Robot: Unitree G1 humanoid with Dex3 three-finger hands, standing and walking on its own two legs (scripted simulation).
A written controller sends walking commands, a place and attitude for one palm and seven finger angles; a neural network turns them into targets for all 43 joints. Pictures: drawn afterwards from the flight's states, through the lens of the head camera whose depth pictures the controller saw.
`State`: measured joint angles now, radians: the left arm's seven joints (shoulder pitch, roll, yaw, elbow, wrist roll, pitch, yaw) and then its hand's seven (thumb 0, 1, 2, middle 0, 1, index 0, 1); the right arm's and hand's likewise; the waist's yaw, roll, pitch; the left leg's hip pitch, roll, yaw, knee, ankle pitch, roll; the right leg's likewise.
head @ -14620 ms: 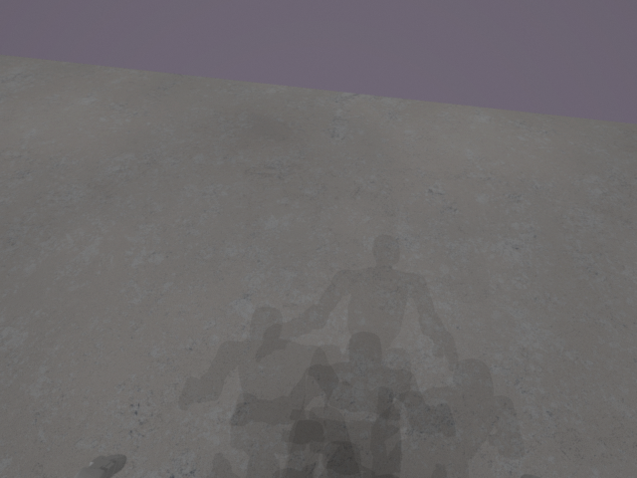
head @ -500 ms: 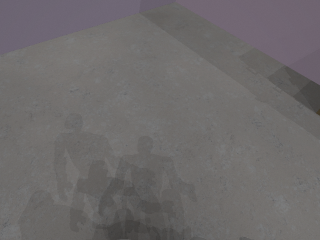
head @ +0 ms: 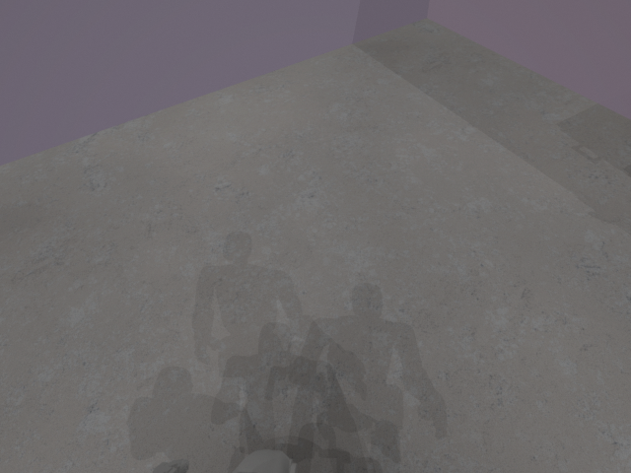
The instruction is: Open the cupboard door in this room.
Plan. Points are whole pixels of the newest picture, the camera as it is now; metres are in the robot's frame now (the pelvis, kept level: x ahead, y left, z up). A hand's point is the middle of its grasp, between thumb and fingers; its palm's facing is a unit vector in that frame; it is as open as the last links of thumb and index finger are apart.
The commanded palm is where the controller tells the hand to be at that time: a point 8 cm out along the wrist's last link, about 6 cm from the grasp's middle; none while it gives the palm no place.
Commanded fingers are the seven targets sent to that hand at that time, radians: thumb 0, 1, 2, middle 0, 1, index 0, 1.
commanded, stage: turn or walk to find it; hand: left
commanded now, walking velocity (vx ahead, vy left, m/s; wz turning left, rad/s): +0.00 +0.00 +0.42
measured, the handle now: out of the picture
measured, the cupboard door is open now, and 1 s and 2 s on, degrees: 0 0 0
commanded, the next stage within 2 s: none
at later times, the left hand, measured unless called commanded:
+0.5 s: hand out of the picture -0.03 +0.26 -0.17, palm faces +0.26 -0.93 -0.25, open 7.4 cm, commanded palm none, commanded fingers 0.00 0.90 0.90 -0.20 -0.30 -0.20 -0.30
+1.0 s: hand out of the picture -0.04 +0.18 -0.14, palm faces +0.42 -0.86 -0.28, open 7.4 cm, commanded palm none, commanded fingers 0.00 0.90 0.90 -0.20 -0.30 -0.20 -0.30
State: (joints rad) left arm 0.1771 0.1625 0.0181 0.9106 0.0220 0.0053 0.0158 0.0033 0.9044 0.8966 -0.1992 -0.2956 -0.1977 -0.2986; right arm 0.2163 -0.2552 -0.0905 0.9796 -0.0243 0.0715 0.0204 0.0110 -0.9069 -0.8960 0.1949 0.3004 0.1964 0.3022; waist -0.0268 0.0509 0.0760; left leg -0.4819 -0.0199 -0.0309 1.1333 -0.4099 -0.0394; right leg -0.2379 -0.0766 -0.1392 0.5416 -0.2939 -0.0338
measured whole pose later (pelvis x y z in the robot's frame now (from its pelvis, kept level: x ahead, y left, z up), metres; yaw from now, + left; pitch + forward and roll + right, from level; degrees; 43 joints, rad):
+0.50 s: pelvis -0.02 +0.04 +0.00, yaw +12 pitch -1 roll -1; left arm 0.22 0.27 0.06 1.00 0.02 0.06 0.01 0.01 0.91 0.90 -0.20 -0.29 -0.19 -0.30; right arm 0.13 -0.19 -0.04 0.95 -0.02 0.02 0.01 0.01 -0.91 -0.90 0.20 0.30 0.20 0.30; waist 0.03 -0.04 0.07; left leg -0.23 0.00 0.03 0.48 -0.24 0.03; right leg -0.46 -0.11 -0.05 1.08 -0.41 0.08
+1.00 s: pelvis -0.04 -0.02 +0.00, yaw +26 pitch -1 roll +3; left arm 0.20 0.15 0.03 0.93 0.02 0.01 0.02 0.00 0.91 0.90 -0.20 -0.30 -0.20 -0.30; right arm 0.24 -0.25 -0.09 1.00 -0.03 0.08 0.02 0.01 -0.91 -0.90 0.19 0.30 0.19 0.30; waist -0.03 0.04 0.08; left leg -0.48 0.02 -0.02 1.12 -0.39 -0.06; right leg -0.21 -0.09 -0.17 0.52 -0.28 -0.04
